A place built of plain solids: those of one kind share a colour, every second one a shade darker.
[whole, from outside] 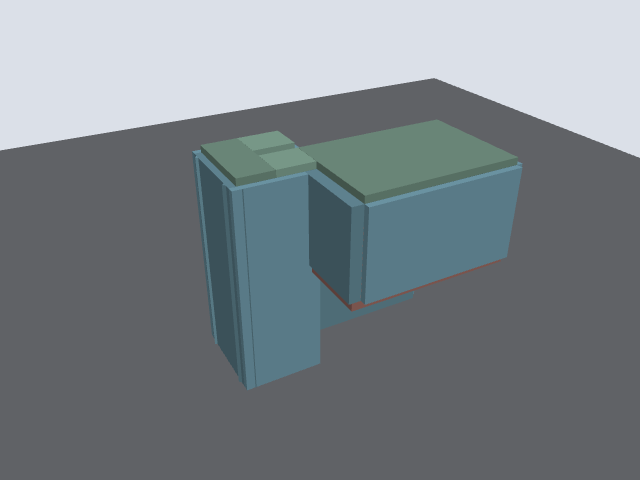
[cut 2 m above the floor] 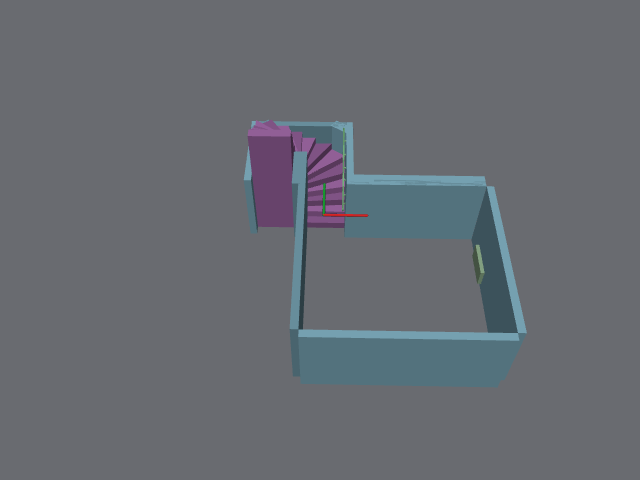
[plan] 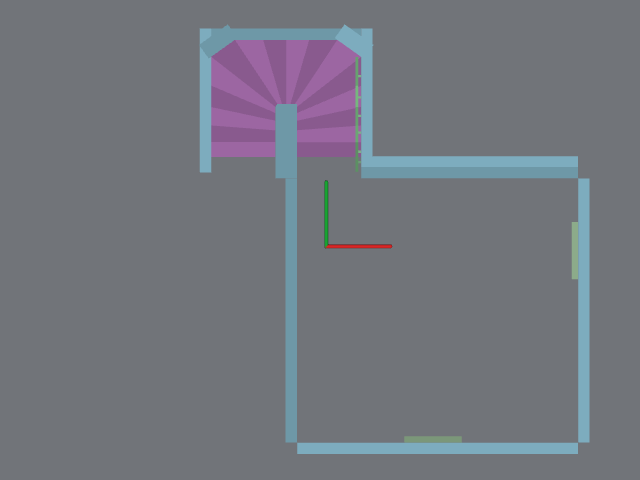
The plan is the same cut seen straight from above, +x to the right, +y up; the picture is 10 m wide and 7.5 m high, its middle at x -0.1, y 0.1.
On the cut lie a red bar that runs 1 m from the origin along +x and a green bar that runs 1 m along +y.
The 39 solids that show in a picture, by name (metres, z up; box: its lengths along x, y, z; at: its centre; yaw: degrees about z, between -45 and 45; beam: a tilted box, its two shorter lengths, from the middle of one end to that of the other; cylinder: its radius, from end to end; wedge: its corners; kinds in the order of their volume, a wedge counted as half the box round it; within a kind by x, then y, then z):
{
 "wall_1": {"box": [0.18, 4.38, 2.53], "at": [-4.02, -1.04, 4.67]},
 "wall_2": {"box": [2.13, 0.33, 2.53], "at": [-2.87, 1.32, 4.67]},
 "wall_3": {"box": [0.18, 2.25, 5.98], "at": [-1.89, 2.28, 2.94]},
 "wall_4": {"box": [0.56, 0.27, 6.23], "at": [-1.69, 3.2, 2.82], "yaw": 35.5},
 "wall_5": {"box": [0.34, 1.16, 6.23], "at": [-0.63, 1.64, 2.82]},
 "wall_6": {"box": [2.34, 0.18, 5.98], "at": [-0.63, 3.32, 2.94]},
 "wall_7": {"box": [0.18, 4.13, 2.75], "at": [-0.55, -1.0, 1.32]},
 "wall_8": {"box": [0.56, 0.27, 6.23], "at": [0.43, 3.2, 2.82], "yaw": -35.5},
 "wall_9": {"box": [0.18, 2.34, 5.98], "at": [0.63, 2.23, 2.94]},
 "wall_10": {"box": [4.39, 0.18, 2.75], "at": [1.74, -3.16, 1.32]},
 "wall_11": {"box": [3.39, 0.18, 2.75], "at": [2.24, 1.15, 1.32]},
 "wall_12": {"box": [3.39, 0.35, 2.75], "at": [2.24, 1.24, 1.32]},
 "wall_13": {"box": [0.18, 4.13, 2.75], "at": [4.02, -1.0, 1.32]},
 "tread_1": {"wedge": [[-1.8, 1.4, -0.05], [-1.8, 1.4, 3.2], [-1.8, 1.63, -0.05], [-1.8, 1.63, 3.2], [-0.8, 1.4, -0.05], [-0.8, 1.4, 3.2], [-0.8, 1.63, -0.05], [-0.8, 1.63, 3.2]]},
 "tread_2": {"wedge": [[-1.8, 1.63, -0.05], [-1.8, 1.63, 3.0], [-1.8, 1.89, -0.05], [-1.8, 1.89, 3.0], [-0.8, 1.63, -0.05], [-0.8, 1.63, 3.0], [-0.8, 1.81, -0.05], [-0.8, 1.81, 3.0]]},
 "tread_3": {"wedge": [[-1.8, 1.89, -0.05], [-1.8, 1.89, 2.8], [-1.8, 2.18, -0.05], [-1.8, 2.18, 2.8], [-0.8, 1.81, -0.05], [-0.8, 1.81, 2.8], [-0.8, 1.96, -0.05], [-0.8, 1.96, 2.8]]},
 "tread_4": {"wedge": [[-1.8, 2.17, -0.05], [-1.8, 2.17, 2.6], [-1.8, 2.51, -0.05], [-1.8, 2.51, 2.6], [-0.8, 1.96, -0.05], [-0.8, 1.96, 2.6], [-0.8, 2.09, -0.05], [-0.8, 2.09, 2.6]]},
 "tread_5": {"wedge": [[-1.8, 2.51, -0.05], [-1.8, 2.51, 2.4], [-1.8, 2.96, -0.05], [-1.8, 2.96, 2.4], [-0.8, 2.08, -0.05], [-0.8, 2.08, 2.4], [-0.8, 2.18, -0.05], [-0.8, 2.18, 2.4]]},
 "tread_6": {"wedge": [[-1.8, 2.96, -0.05], [-1.8, 2.96, 2.2], [-1.43, 3.23, -0.05], [-1.43, 3.23, 2.2], [-0.8, 2.18, -0.05], [-0.8, 2.18, 2.2], [-0.77, 2.23, -0.05], [-0.77, 2.23, 2.2]]},
 "tread_7": {"wedge": [[-1.43, 3.23, -0.05], [-1.43, 3.23, 2.0], [-0.99, 3.23, -0.05], [-0.99, 3.23, 2.0], [-0.77, 2.23, -0.05], [-0.77, 2.23, 2.0], [-0.7, 2.23, -0.05], [-0.7, 2.23, 2.0]]},
 "tread_8": {"wedge": [[-0.99, 3.23, -0.05], [-0.99, 3.23, 1.8], [-0.7, 2.23, -0.05], [-0.7, 2.23, 1.8], [-0.63, 2.23, -0.05], [-0.63, 2.23, 1.8], [-0.63, 3.23, -0.05], [-0.63, 3.23, 1.8]]},
 "tread_9": {"wedge": [[-0.63, 2.23, -0.05], [-0.63, 2.23, 1.6], [-0.63, 3.23, -0.05], [-0.63, 3.23, 1.6], [-0.56, 2.23, -0.05], [-0.56, 2.23, 1.6], [-0.27, 3.23, -0.05], [-0.27, 3.23, 1.6]]},
 "tread_10": {"wedge": [[-0.56, 2.23, -0.05], [-0.56, 2.23, 1.4], [-0.49, 2.23, -0.05], [-0.49, 2.23, 1.4], [-0.27, 3.23, -0.05], [-0.27, 3.23, 1.4], [0.17, 3.23, -0.05], [0.17, 3.23, 1.4]]},
 "tread_11": {"wedge": [[-0.49, 2.23, -0.05], [-0.49, 2.23, 1.2], [-0.46, 2.18, -0.05], [-0.46, 2.18, 1.2], [0.17, 3.23, -0.05], [0.17, 3.23, 1.2], [0.54, 2.96, -0.05], [0.54, 2.96, 1.2]]},
 "tread_12": {"wedge": [[-0.46, 1.4, -0.05], [-0.46, 1.4, 0.2], [-0.46, 1.63, -0.05], [-0.46, 1.63, 0.2], [0.54, 1.4, -0.05], [0.54, 1.4, 0.2], [0.54, 1.63, -0.05], [0.54, 1.63, 0.2]]},
 "tread_13": {"wedge": [[-0.46, 1.63, -0.05], [-0.46, 1.63, 0.4], [-0.46, 1.82, -0.05], [-0.46, 1.82, 0.4], [0.54, 1.63, -0.05], [0.54, 1.63, 0.4], [0.54, 1.89, -0.05], [0.54, 1.89, 0.4]]},
 "tread_14": {"wedge": [[-0.46, 1.82, -0.05], [-0.46, 1.82, 0.6], [-0.46, 1.97, -0.05], [-0.46, 1.97, 0.6], [0.54, 1.89, -0.05], [0.54, 1.89, 0.6], [0.54, 2.18, -0.05], [0.54, 2.18, 0.6]]},
 "tread_15": {"wedge": [[-0.46, 1.96, -0.05], [-0.46, 1.96, 0.8], [-0.46, 2.09, -0.05], [-0.46, 2.09, 0.8], [0.54, 2.18, -0.05], [0.54, 2.18, 0.8], [0.54, 2.51, -0.05], [0.54, 2.51, 0.8]]},
 "tread_16": {"wedge": [[-0.46, 2.08, -0.05], [-0.46, 2.08, 1.0], [-0.46, 2.19, -0.05], [-0.46, 2.19, 1.0], [0.54, 2.51, -0.05], [0.54, 2.51, 1.0], [0.54, 2.96, -0.05], [0.54, 2.96, 1.0]]},
 "roof_1": {"box": [3.13, 4.38, 0.2], "at": [-2.37, -1.04, 6.03]},
 "roof_2": {"box": [1.0, 1.07, 0.2], "at": [-1.3, 1.69, 6.03]},
 "roof_3": {"box": [2.34, 1.0, 0.2], "at": [-0.63, 2.73, 6.03]},
 "roof_4": {"box": [1.0, 1.16, 0.2], "at": [0.04, 1.64, 6.03]},
 "floor_1": {"box": [3.13, 4.62, 0.23], "at": [-2.37, -0.91, 3.29]},
 "radiator_1": {"box": [0.9, 0.1, 0.7], "at": [1.67, -3.02, 0.5]},
 "radiator_2": {"box": [0.1, 0.9, 0.45], "at": [3.88, -0.06, 0.38]},
 "guard_rail_1": {"wedge": [[0.46, 1.17, 0.92], [0.46, 1.17, 0.98], [0.46, 1.63, 1.32], [0.46, 1.63, 1.37], [0.5, 1.17, 0.92], [0.5, 1.17, 0.98], [0.5, 1.63, 1.32], [0.5, 1.63, 1.37]]},
 "guard_rail_2": {"wedge": [[0.46, 2.18, 1.73], [0.46, 2.18, 1.77], [0.46, 2.51, 1.93], [0.46, 2.51, 1.98], [0.5, 2.18, 1.73], [0.5, 2.18, 1.77], [0.5, 2.51, 1.93], [0.5, 2.51, 1.98]]},
 "guard_rail_3": {"wedge": [[0.46, 2.51, 1.93], [0.46, 2.51, 1.98], [0.46, 2.96, 2.13], [0.46, 2.96, 2.18], [0.5, 2.51, 1.93], [0.5, 2.51, 1.98], [0.5, 2.96, 2.13], [0.5, 2.96, 2.18]]}
}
